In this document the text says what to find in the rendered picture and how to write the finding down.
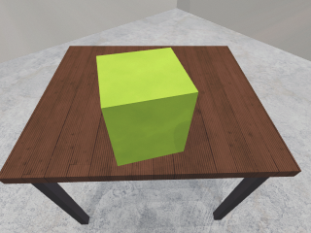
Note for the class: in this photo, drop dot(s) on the carton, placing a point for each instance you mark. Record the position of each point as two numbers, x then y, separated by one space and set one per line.
147 100

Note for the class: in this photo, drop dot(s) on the table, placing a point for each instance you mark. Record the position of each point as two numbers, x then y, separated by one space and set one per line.
231 135

